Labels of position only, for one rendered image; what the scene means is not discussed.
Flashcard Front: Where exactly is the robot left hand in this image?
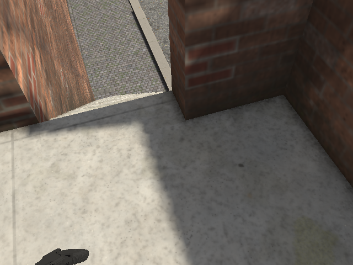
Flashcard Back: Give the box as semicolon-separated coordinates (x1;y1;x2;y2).
35;248;89;265

